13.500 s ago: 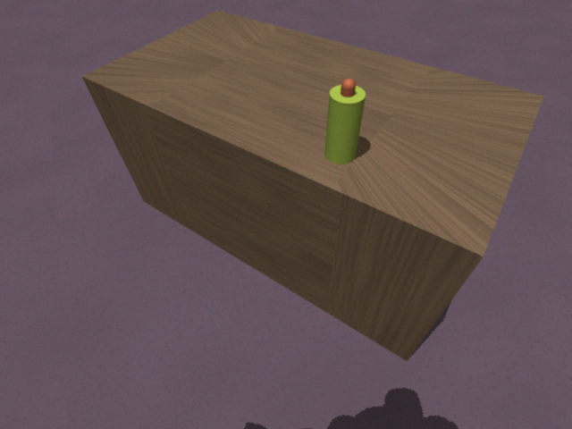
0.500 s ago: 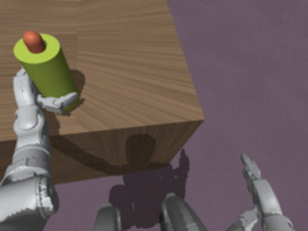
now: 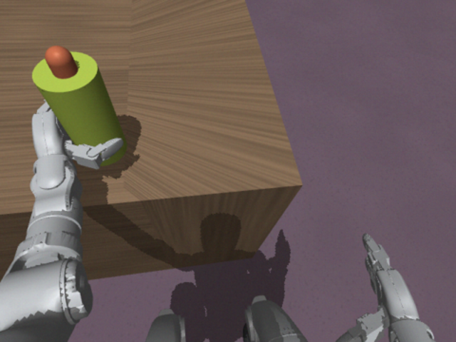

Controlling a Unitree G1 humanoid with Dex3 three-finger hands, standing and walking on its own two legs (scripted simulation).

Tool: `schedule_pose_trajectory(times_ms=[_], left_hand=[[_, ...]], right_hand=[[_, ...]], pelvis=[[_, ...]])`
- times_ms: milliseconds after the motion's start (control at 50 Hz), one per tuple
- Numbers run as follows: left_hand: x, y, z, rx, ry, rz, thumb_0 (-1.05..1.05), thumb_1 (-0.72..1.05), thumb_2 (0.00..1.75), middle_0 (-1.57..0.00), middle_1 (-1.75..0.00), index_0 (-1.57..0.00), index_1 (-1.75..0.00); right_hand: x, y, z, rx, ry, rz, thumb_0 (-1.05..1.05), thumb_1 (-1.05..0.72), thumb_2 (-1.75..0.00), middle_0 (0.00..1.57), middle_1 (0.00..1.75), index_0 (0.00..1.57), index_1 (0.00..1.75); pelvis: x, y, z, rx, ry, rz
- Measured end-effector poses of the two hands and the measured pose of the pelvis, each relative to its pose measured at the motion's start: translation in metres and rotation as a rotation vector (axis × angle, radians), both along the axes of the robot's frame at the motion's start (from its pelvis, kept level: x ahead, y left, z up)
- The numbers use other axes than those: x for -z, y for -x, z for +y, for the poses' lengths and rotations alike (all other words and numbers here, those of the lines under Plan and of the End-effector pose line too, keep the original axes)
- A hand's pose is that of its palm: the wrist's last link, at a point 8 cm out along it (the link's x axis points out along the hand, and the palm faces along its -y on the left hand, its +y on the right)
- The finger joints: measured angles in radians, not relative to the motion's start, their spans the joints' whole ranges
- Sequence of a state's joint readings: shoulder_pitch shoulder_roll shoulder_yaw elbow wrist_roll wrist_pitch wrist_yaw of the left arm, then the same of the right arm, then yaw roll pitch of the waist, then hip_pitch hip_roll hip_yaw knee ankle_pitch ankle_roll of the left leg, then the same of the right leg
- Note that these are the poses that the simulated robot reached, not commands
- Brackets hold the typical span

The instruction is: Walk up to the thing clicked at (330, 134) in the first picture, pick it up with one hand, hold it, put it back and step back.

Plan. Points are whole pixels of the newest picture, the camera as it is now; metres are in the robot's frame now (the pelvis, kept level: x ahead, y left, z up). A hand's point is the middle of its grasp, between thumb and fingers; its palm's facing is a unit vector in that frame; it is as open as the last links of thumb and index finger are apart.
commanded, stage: settle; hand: left
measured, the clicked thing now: (84, 108) +0.48 +0.19 +0.10
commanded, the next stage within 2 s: lift in 0.26 s
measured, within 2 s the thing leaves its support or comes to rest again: neither
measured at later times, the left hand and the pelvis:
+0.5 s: hand (83, 118) +0.48 +0.20 +0.08, palm faces +0.18 -0.98 -0.03, open 11.3 cm; pelvis +0.01 +0.00 +0.01, yaw +0 degrees
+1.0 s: hand (72, 114) +0.43 +0.18 +0.15, palm faces +0.18 -0.98 -0.04, open 11.3 cm; pelvis +0.02 +0.00 +0.04, yaw +0 degrees
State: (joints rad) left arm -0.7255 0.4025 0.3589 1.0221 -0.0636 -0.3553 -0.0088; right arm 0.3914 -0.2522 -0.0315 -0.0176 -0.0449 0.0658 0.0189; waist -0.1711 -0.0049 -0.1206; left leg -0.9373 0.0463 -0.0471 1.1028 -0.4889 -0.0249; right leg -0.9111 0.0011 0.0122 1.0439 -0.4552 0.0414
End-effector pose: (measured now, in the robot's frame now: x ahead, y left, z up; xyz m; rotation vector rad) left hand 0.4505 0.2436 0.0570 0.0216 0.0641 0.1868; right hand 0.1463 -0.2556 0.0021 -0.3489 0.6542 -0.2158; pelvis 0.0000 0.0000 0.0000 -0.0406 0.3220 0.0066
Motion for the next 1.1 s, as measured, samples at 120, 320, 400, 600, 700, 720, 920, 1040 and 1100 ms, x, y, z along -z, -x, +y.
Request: schedule_pose_trajectory(times_ms=[120,320,400,600,700,720,920,1040,1100], left_hand=[[-0.004,0.001,0.000,0.009,-0.003,0.005,-0.01,-0.59,1.13,-0.64,-1.03,-0.66,-1.05],[-0.013,-0.001,0.002,0.005,-0.003,-0.002,-0.01,-0.59,1.14,-0.64,-1.03,-0.66,-1.06],[-0.018,-0.002,0.003,0.007,-0.005,0.000,-0.01,-0.59,1.14,-0.63,-1.04,-0.66,-1.06],[-0.035,0.002,0.001,0.013,-0.010,-0.008,-0.01,-0.59,1.14,-0.63,-1.04,-0.66,-1.06],[-0.044,0.011,-0.003,0.018,-0.012,-0.012,-0.01,-0.59,1.14,-0.63,-1.04,-0.66,-1.06],[-0.047,0.013,-0.004,0.018,-0.011,-0.014,-0.01,-0.59,1.14,-0.63,-1.04,-0.66,-1.06],[-0.081,0.039,-0.010,0.013,-0.023,-0.053,-0.01,-0.59,1.14,-0.63,-1.04,-0.66,-1.06],[-0.100,0.055,-0.012,0.009,-0.026,-0.056,-0.01,-0.59,1.14,-0.63,-1.04,-0.66,-1.06],[-0.108,0.063,-0.014,0.004,-0.027,-0.056,-0.01,-0.59,1.14,-0.63,-1.04,-0.66,-1.06]], right_hand=[[-0.003,0.000,0.000,0.004,-0.003,-0.010,-0.01,0.53,-0.05,0.05,0.05,0.05,0.05],[-0.003,-0.002,0.001,0.015,-0.009,0.001,-0.01,0.53,-0.05,0.05,0.05,0.05,0.05],[-0.002,-0.003,0.002,0.019,-0.016,0.002,-0.01,0.53,-0.05,0.05,0.05,0.05,0.05],[-0.007,-0.007,0.003,0.027,-0.034,-0.015,-0.01,0.53,-0.05,0.05,0.05,0.05,0.05],[-0.010,-0.009,0.001,0.037,-0.044,-0.023,-0.01,0.54,-0.05,0.05,0.05,0.05,0.05],[-0.010,-0.009,0.000,0.040,-0.046,-0.024,-0.01,0.54,-0.05,0.05,0.05,0.05,0.05],[-0.013,-0.016,-0.001,0.072,-0.080,-0.056,-0.01,0.54,-0.05,0.05,0.05,0.05,0.05],[-0.011,-0.017,0.000,0.081,-0.107,-0.066,-0.01,0.55,-0.05,0.05,0.05,0.05,0.05],[-0.009,-0.016,0.000,0.084,-0.119,-0.069,-0.01,0.55,-0.05,0.05,0.05,0.05,0.05]], pelvis=[[-0.003,0.000,0.000,0.001,-0.002,-0.007],[-0.007,-0.002,0.002,0.001,-0.001,-0.013],[-0.009,-0.004,0.003,0.003,0.000,-0.015],[-0.016,-0.009,0.005,0.006,-0.003,-0.035],[-0.021,-0.012,0.005,0.006,-0.006,-0.054],[-0.022,-0.013,0.005,0.007,-0.007,-0.059],[-0.032,-0.018,0.004,0.006,-0.015,-0.119],[-0.038,-0.018,0.003,0.005,-0.021,-0.161],[-0.041,-0.017,0.002,0.005,-0.024,-0.180]])
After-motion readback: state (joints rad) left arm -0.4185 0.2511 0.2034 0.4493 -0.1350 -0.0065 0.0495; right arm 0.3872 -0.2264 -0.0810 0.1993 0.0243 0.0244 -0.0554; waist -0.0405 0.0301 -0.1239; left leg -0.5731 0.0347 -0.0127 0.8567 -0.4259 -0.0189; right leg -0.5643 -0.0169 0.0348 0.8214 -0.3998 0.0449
